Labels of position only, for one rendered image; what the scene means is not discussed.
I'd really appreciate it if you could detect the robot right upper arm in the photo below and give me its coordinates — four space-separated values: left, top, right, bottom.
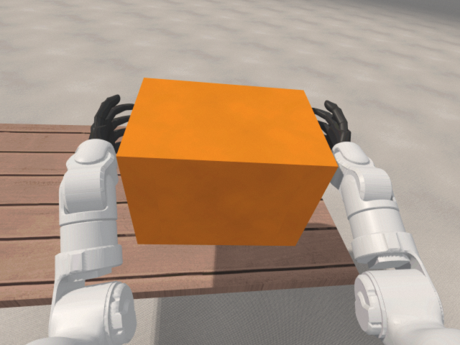
354 269 460 345

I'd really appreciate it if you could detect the left robot hand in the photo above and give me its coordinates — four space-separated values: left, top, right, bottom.
89 94 134 153

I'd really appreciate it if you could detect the carton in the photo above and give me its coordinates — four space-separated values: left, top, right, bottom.
116 78 338 246

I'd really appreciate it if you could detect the right robot forearm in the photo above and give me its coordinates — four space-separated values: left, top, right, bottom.
330 142 444 324

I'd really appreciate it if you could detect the left robot forearm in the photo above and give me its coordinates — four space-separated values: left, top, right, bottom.
48 139 123 337

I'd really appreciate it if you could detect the robot left upper arm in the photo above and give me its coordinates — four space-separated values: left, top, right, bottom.
26 281 137 345

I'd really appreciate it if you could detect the table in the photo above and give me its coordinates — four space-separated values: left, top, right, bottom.
0 124 359 308

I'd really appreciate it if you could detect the right robot hand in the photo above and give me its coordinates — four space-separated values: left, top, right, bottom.
312 100 351 150

